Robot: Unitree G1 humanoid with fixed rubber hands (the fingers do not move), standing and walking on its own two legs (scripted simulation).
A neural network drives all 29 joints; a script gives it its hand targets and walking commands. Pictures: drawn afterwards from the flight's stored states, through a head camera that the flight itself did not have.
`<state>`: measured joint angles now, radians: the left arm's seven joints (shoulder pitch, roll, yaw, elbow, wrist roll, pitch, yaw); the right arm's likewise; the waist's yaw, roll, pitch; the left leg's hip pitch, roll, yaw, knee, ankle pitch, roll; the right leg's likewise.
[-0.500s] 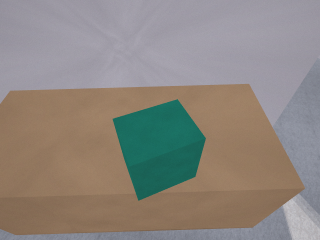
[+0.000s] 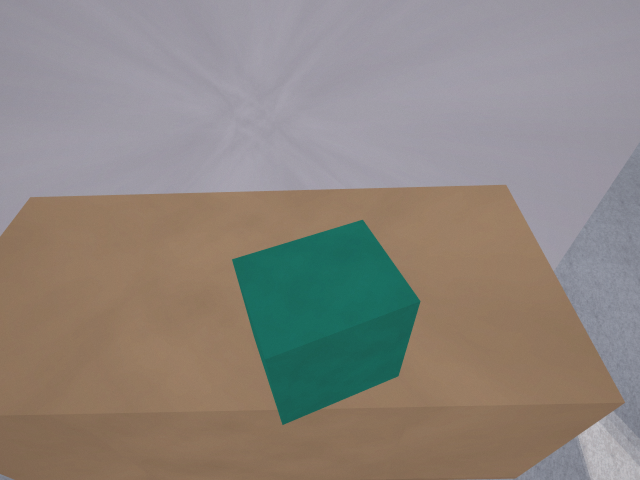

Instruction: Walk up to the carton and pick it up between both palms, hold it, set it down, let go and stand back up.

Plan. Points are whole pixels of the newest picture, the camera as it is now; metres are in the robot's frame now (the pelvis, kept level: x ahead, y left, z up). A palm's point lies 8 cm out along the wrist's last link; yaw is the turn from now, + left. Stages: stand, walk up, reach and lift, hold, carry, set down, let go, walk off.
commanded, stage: walk up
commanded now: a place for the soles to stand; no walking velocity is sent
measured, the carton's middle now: (322, 322) +0.41 +0.03 -0.10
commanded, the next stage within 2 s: reach and lift in 1.52 s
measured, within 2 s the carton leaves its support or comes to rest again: neither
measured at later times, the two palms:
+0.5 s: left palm out of the picture +0.08 +0.29 -0.12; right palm out of the picture +0.07 -0.30 -0.12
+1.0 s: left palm out of the picture +0.09 +0.30 -0.13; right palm out of the picture +0.10 -0.29 -0.12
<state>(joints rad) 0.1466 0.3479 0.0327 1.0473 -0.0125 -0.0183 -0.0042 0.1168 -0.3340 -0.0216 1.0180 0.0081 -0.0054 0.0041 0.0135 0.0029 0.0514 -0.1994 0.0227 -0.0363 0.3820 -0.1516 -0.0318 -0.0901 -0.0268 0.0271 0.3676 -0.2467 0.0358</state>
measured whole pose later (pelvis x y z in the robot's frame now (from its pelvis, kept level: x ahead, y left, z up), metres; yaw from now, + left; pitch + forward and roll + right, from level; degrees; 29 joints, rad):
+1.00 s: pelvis +0.03 +0.01 +0.00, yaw +1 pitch -2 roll +0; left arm 0.19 0.34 0.04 1.03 0.01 -0.02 0.02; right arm 0.16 -0.31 -0.05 1.03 -0.02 -0.01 0.00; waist 0.00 -0.03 0.07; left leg -0.15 0.01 -0.03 0.41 -0.22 -0.02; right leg -0.02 -0.06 0.01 0.36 -0.30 0.05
